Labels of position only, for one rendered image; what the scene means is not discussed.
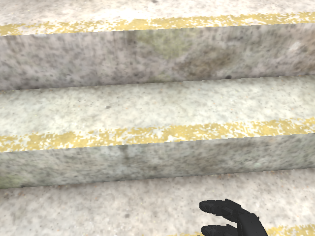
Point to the robot right hand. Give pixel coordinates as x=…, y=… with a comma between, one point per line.
x=248, y=224

